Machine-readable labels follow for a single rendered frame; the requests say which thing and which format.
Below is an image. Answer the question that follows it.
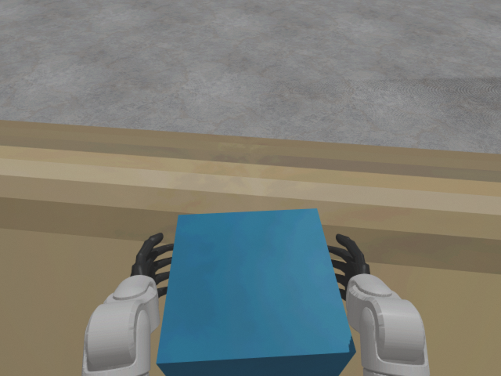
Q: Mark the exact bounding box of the robot left hand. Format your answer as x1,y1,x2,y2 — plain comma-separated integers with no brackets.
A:
130,233,174,298

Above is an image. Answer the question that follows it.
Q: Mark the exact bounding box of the robot right hand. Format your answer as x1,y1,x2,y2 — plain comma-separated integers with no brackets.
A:
327,234,370,301

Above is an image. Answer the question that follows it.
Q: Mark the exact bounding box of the carton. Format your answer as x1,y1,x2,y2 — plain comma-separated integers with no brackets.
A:
157,208,356,376

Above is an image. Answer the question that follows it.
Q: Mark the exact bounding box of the robot right forearm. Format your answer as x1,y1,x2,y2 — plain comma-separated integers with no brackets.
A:
346,274,430,376

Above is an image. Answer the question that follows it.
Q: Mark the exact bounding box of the robot left forearm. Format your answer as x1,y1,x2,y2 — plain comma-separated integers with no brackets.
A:
81,275,160,376

